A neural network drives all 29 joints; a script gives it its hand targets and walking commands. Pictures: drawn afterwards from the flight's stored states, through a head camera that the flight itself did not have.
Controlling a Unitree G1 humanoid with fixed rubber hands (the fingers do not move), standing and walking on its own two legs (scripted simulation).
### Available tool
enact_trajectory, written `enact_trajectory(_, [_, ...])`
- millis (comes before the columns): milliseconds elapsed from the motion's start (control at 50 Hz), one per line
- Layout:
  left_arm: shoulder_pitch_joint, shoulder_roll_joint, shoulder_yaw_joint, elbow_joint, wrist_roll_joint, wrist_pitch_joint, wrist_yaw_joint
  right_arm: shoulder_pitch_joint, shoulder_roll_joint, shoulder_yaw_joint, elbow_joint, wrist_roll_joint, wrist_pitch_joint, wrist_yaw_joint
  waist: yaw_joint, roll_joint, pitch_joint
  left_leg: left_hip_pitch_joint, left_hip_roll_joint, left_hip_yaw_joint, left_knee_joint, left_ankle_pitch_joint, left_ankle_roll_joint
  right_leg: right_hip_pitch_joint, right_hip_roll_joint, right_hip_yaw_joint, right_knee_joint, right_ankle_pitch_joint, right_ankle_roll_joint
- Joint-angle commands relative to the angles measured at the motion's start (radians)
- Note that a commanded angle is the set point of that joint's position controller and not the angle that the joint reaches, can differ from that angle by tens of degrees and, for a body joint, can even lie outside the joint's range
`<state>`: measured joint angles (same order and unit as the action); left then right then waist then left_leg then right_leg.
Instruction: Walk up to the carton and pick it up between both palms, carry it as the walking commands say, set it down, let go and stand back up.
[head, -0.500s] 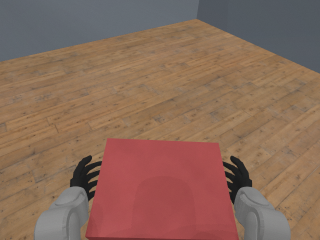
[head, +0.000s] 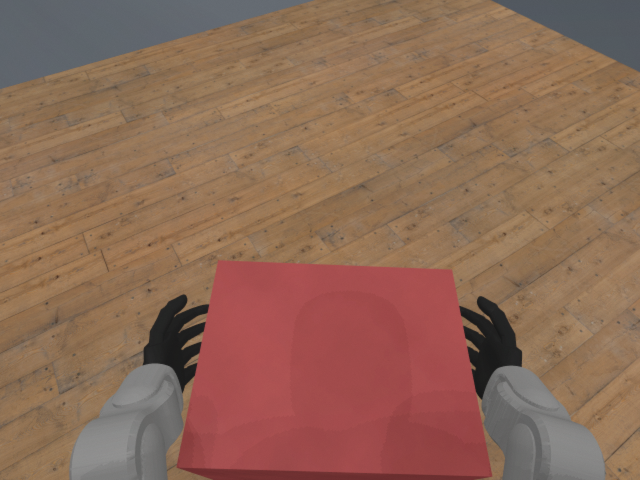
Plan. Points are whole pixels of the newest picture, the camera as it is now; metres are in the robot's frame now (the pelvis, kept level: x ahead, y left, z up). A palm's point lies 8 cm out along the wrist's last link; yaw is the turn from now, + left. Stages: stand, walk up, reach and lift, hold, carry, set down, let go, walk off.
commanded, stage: carry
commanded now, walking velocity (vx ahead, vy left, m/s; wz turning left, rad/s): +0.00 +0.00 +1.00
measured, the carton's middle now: (328, 385) +0.24 +0.01 -0.01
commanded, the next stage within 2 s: none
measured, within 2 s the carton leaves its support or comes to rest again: neither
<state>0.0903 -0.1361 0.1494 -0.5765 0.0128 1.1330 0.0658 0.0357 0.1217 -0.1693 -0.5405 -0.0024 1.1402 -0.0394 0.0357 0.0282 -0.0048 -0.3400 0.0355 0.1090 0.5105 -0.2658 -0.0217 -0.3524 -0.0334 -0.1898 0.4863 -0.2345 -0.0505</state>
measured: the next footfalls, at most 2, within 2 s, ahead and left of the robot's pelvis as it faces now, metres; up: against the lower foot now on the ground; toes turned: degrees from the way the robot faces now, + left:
left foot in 0.66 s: +0.20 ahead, +0.18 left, +0.00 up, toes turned +28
right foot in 0.94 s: +0.42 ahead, +0.05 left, +0.00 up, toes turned +30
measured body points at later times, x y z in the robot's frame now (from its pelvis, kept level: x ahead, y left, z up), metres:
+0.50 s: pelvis +0.12 +0.05 -0.03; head +0.19 +0.05 +0.41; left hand +0.33 +0.26 +0.01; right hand +0.40 -0.09 +0.01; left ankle +0.00 +0.11 -0.73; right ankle +0.07 -0.09 -0.74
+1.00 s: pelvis +0.29 +0.11 -0.03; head +0.34 +0.12 +0.42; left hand +0.37 +0.39 +0.04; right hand +0.59 +0.12 +0.02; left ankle +0.17 +0.15 -0.71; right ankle +0.38 +0.04 -0.74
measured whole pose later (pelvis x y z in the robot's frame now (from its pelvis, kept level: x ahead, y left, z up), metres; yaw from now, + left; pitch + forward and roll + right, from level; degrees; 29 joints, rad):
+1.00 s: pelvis +0.29 +0.11 -0.03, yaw +43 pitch +5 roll +0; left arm 0.12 -0.14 0.12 -0.58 -0.01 1.07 0.04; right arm 0.14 0.13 -0.17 -0.65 -0.01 1.10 -0.04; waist -0.04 0.07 0.00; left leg -0.44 -0.08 -0.05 0.95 -0.52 0.02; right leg -0.46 -0.13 -0.18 0.71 -0.31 0.00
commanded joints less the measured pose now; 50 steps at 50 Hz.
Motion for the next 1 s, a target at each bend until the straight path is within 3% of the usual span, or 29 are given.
enact_trajectory(0, [-0.548, -0.757, -0.863, -0.284, -0.354, -0.024, -0.143, -0.434, 0.766, 0.835, -0.277, 0.282, -0.027, 0.082, -0.024, -0.075, -0.494, 0.228, 0.133, -0.086, 0.004, 0.604, 0.052, 0.250, -0.146, 0.101, 0.011, 0.534, 0.042])
enact_trajectory(80, [-0.476, -0.729, -0.836, -0.201, -0.330, -0.001, -0.127, -0.371, 0.729, 0.825, -0.245, 0.272, -0.010, 0.065, -0.037, -0.043, -0.443, 0.164, 0.132, -0.126, 0.121, 0.759, 0.053, 0.242, -0.169, 0.070, 0.184, 0.615, 0.059])
enact_trajectory(120, [-0.405, -0.650, -0.805, -0.179, -0.284, 0.010, -0.109, -0.292, 0.660, 0.801, -0.192, 0.252, 0.011, 0.068, -0.033, 0.014, -0.393, 0.089, 0.097, -0.116, 0.161, 0.738, 0.048, 0.244, -0.211, 0.076, 0.214, 0.660, 0.058])
enact_trajectory(200, [-0.370, -0.642, -0.759, -0.115, -0.225, 0.027, -0.082, -0.319, 0.669, 0.807, -0.132, 0.278, 0.038, 0.082, -0.037, -0.025, -0.343, -0.004, 0.053, -0.110, 0.140, 0.578, 0.026, 0.290, -0.262, 0.047, 0.246, 0.770, 0.049])
enact_trajectory(260, [-0.421, -0.649, -0.749, -0.151, -0.234, 0.026, -0.084, -0.391, 0.696, 0.833, -0.175, 0.310, 0.038, 0.091, -0.055, 0.005, -0.256, 0.179, 0.080, -0.202, 0.085, 0.904, 0.080, 0.004, -0.173, -0.048, 0.351, 0.384, 0.123])
enact_trajectory(300, [-0.489, -0.708, -0.789, -0.206, -0.257, 0.016, -0.086, -0.414, 0.730, 0.836, -0.200, 0.318, 0.026, 0.093, -0.056, 0.183, -0.202, 0.338, 0.171, -0.374, 0.118, 1.421, 0.160, -0.234, -0.064, -0.052, 0.369, -0.321, 0.155])
enact_trajectory(340, [-0.478, -0.726, -0.779, -0.203, -0.264, 0.002, -0.091, -0.444, 0.757, 0.857, -0.235, 0.330, 0.016, 0.090, -0.051, 0.104, -0.254, 0.350, 0.146, -0.426, 0.121, 1.529, 0.172, -0.220, -0.008, -0.005, 0.322, -0.395, 0.163])
enact_trajectory(380, [-0.442, -0.776, -0.781, -0.191, -0.279, -0.005, -0.095, -0.405, 0.751, 0.839, -0.278, 0.320, 0.003, 0.082, -0.044, 0.089, -0.310, 0.291, 0.087, -0.372, 0.175, 1.494, 0.075, -0.069, -0.022, 0.013, 0.246, -0.282, 0.148])
enact_trajectory(400, [-0.387, -0.767, -0.769, -0.175, -0.267, -0.009, -0.091, -0.393, 0.737, 0.846, -0.274, 0.321, 0.001, 0.078, -0.021, 0.110, -0.379, 0.176, 0.073, -0.322, 0.295, 1.451, 0.047, 0.133, -0.057, 0.053, 0.165, -0.137, 0.109])
enact_trajectory(420, [-0.419, -0.757, -0.812, -0.244, -0.285, -0.025, -0.091, -0.356, 0.736, 0.852, -0.265, 0.321, -0.012, 0.087, -0.008, 0.081, -0.493, 0.001, 0.032, -0.246, 0.501, 1.144, 0.027, 0.434, -0.164, 0.092, 0.034, 0.457, 0.070])
enact_trajectory(440, [-0.400, -0.775, -0.817, -0.230, -0.282, -0.033, -0.096, -0.354, 0.752, 0.868, -0.293, 0.316, -0.021, 0.086, -0.009, -0.149, -0.523, -0.339, -0.067, -0.150, 0.705, 0.120, 0.001, 0.753, -0.382, 0.206, 0.083, 1.146, -0.020])
enact_trajectory(460, [-0.404, -0.778, -0.804, -0.247, -0.277, -0.049, -0.095, -0.411, 0.774, 0.892, -0.332, 0.344, -0.036, 0.089, -0.009, -0.240, -0.545, -0.495, -0.080, -0.090, 0.759, -0.356, -0.004, 0.878, -0.526, 0.279, 0.175, 1.436, -0.098])
enact_trajectory(480, [-0.376, -0.774, -0.804, -0.268, -0.269, -0.068, -0.090, -0.381, 0.775, 0.899, -0.323, 0.348, -0.044, 0.101, -0.001, -0.272, -0.489, -0.563, -0.044, -0.110, 0.701, -0.398, 0.005, 0.873, -0.528, 0.323, 0.186, 1.477, -0.110])
enact_trajectory(500, [-0.374, -0.826, -0.798, -0.286, -0.274, -0.092, -0.088, -0.440, 0.774, 0.913, -0.396, 0.372, -0.069, 0.112, 0.004, -0.273, -0.444, -0.579, 0.031, -0.178, 0.587, -0.393, 0.011, 0.849, -0.546, 0.331, 0.205, 1.385, -0.094])
enact_trajectory(520, [-0.368, -0.814, -0.799, -0.293, -0.271, -0.100, -0.086, -0.426, 0.748, 0.918, -0.393, 0.372, -0.070, 0.115, 0.007, -0.245, -0.358, -0.571, 0.038, -0.104, 0.408, -0.305, 0.013, 0.775, -0.489, 0.234, 0.204, 1.261, -0.038])
enact_trajectory(560, [-0.441, -0.785, -0.822, -0.341, -0.305, -0.112, -0.101, -0.418, 0.767, 0.927, -0.390, 0.349, -0.085, 0.110, -0.003, -0.303, -0.291, -0.382, -0.065, 0.020, 0.253, -0.176, 0.024, 0.613, -0.335, -0.007, 0.230, 1.137, 0.073])
enact_trajectory(600, [-0.353, -0.704, -0.820, -0.325, -0.300, -0.102, -0.099, -0.276, 0.700, 0.889, -0.311, 0.298, -0.071, 0.103, -0.042, -0.317, -0.385, -0.036, -0.155, 0.090, 0.122, 0.010, 0.037, 0.416, -0.304, -0.101, 0.452, 1.173, 0.124])
enact_trajectory(620, [-0.379, -0.680, -0.836, -0.309, -0.305, -0.093, -0.095, -0.197, 0.681, 0.849, -0.255, 0.273, -0.074, 0.101, -0.095, -0.115, -0.361, 0.292, -0.047, -0.109, 0.007, 0.387, 0.113, 0.039, -0.281, -0.088, 0.757, 0.783, 0.168])
enact_trajectory(640, [-0.342, -0.663, -0.840, -0.296, -0.284, -0.079, -0.093, -0.202, 0.650, 0.831, -0.229, 0.264, -0.066, 0.092, -0.054, 0.281, -0.371, 0.511, 0.265, -0.567, 0.070, 1.269, 0.295, -0.348, -0.058, -0.058, 0.995, -0.310, 0.229])
enact_trajectory(660, [-0.337, -0.597, -0.847, -0.277, -0.287, -0.062, -0.089, -0.129, 0.633, 0.790, -0.160, 0.231, -0.047, 0.078, -0.062, 0.256, -0.395, 0.529, 0.249, -0.639, 0.093, 1.508, 0.358, -0.305, -0.048, 0.118, 1.019, -0.484, 0.205])
enact_trajectory(680, [-0.425, -0.607, -0.889, -0.321, -0.321, -0.059, -0.108, -0.097, 0.653, 0.774, -0.141, 0.198, -0.053, 0.067, -0.075, 0.219, -0.317, 0.464, 0.241, -0.635, 0.102, 1.466, 0.402, -0.389, -0.054, 0.114, 1.011, -0.520, 0.205])
enact_trajectory(720, [-0.327, -0.663, -0.864, -0.169, -0.320, -0.051, -0.126, -0.158, 0.666, 0.785, -0.165, 0.197, -0.057, 0.053, -0.067, 0.029, -0.242, 0.465, 0.185, -0.503, 0.056, 1.315, 0.275, -0.467, -0.094, 0.117, 0.788, -0.521, 0.168])
enact_trajectory(800, [-0.371, -0.718, -0.838, -0.200, -0.309, -0.058, -0.134, -0.279, 0.723, 0.833, -0.252, 0.236, -0.066, 0.074, -0.050, 0.125, -0.265, 0.218, 0.157, -0.439, 0.061, 0.955, 0.235, -0.151, -0.069, 0.127, 0.383, -0.347, 0.161])
enact_trajectory(860, [-0.373, -0.736, -0.801, -0.190, -0.278, -0.084, -0.116, -0.339, 0.730, 0.885, -0.284, 0.281, -0.066, 0.093, -0.032, 0.057, -0.352, 0.102, 0.073, -0.334, 0.168, 0.927, 0.138, 0.126, -0.022, 0.069, 0.159, -0.080, 0.132])
enact_trajectory(880, [-0.397, -0.777, -0.798, -0.219, -0.287, -0.093, -0.118, -0.374, 0.772, 0.917, -0.309, 0.312, -0.066, 0.096, -0.009, -0.044, -0.433, -0.038, 0.029, -0.241, 0.318, 0.746, 0.067, 0.365, -0.090, 0.108, -0.004, 0.189, 0.081])
enact_trajectory(900, [-0.328, -0.731, -0.773, -0.193, -0.262, -0.092, -0.113, -0.347, 0.726, 0.915, -0.325, 0.314, -0.058, 0.099, -0.004, -0.284, -0.472, -0.311, -0.109, -0.157, 0.528, -0.040, 0.021, 0.576, -0.347, 0.324, -0.019, 0.720, -0.015])
enact_trajectory(920, [-0.304, -0.730, -0.753, -0.193, -0.264, -0.090, -0.113, -0.412, 0.713, 0.937, -0.394, 0.338, -0.059, 0.097, -0.015, -0.395, -0.512, -0.339, -0.051, -0.108, 0.755, -0.435, 0.008, 0.557, -0.553, 0.400, 0.008, 0.895, -0.096])
enact_trajectory(940, [-0.249, -0.723, -0.728, -0.162, -0.243, -0.091, -0.104, -0.429, 0.710, 0.945, -0.383, 0.356, -0.055, 0.099, -0.012, -0.319, -0.481, -0.320, 0.001, -0.186, 0.759, -0.432, 0.030, 0.524, -0.537, 0.399, 0.050, 1.001, -0.116])
enact_trajectory(980, [-0.260, -0.704, -0.749, -0.189, -0.225, -0.081, -0.085, -0.324, 0.701, 0.897, -0.295, 0.348, -0.036, 0.098, -0.001, -0.160, -0.400, -0.408, 0.000, -0.149, 0.681, -0.324, 0.014, 0.563, -0.492, 0.330, 0.040, 0.943, -0.068])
